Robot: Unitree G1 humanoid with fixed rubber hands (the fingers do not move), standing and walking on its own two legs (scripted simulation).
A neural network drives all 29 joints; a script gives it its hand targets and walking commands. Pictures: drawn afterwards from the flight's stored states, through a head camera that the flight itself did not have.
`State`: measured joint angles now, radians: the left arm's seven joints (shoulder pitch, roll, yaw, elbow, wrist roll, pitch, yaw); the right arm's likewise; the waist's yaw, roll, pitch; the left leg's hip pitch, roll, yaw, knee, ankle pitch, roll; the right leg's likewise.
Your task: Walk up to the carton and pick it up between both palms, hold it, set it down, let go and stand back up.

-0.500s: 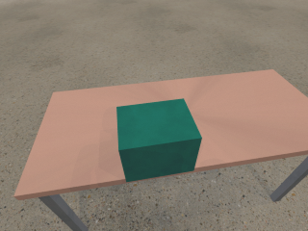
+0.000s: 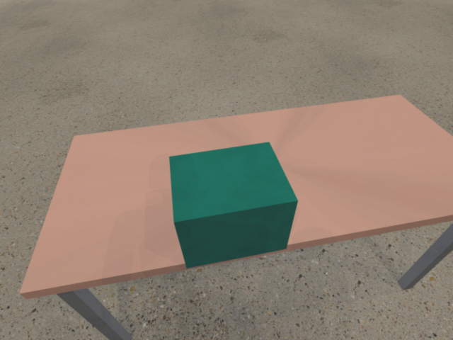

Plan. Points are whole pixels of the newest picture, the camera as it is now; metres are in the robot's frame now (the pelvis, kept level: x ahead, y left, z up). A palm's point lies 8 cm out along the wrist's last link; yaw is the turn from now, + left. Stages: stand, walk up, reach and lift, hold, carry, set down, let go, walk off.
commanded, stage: stand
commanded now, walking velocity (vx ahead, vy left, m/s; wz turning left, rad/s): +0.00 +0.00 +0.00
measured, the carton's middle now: (228, 203) +0.45 +0.01 -0.04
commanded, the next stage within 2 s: none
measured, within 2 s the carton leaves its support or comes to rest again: neither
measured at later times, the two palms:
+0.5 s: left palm out of the picture +0.05 +0.23 -0.13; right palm out of the picture +0.05 -0.24 -0.13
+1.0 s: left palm out of the picture +0.07 +0.24 -0.13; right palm out of the picture +0.06 -0.23 -0.13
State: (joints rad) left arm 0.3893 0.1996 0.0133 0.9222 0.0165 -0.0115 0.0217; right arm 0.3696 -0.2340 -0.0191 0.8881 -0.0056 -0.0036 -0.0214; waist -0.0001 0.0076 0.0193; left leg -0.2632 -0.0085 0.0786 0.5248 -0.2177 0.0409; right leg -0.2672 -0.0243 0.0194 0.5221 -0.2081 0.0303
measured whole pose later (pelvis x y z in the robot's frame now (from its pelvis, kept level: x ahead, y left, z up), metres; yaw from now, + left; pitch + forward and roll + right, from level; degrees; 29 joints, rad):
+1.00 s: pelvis +0.05 +0.01 +0.01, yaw -1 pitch -2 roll +0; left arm 0.28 0.18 -0.02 1.04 0.00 -0.01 0.05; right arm 0.33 -0.19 0.00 0.98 0.00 -0.02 -0.04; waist 0.00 -0.02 0.04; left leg -0.14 -0.03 0.09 0.43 -0.25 0.05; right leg -0.16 -0.04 0.03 0.45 -0.25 0.04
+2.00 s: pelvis +0.06 +0.00 +0.01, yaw +0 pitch -2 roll +0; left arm 0.28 0.16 -0.03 1.10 0.00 -0.01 0.06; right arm 0.34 -0.17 0.00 1.04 0.00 -0.02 -0.05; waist 0.00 -0.02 0.05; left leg -0.11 -0.03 0.09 0.40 -0.25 0.04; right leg -0.14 -0.04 0.03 0.43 -0.26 0.04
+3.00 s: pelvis +0.06 +0.00 +0.01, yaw +0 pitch -2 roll +0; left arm 0.28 0.16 -0.03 1.13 0.00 -0.01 0.06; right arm 0.33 -0.15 0.01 1.07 0.01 -0.02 -0.05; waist 0.00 -0.01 0.05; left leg -0.12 -0.02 0.07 0.39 -0.24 0.03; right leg -0.13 -0.03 0.01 0.42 -0.25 0.03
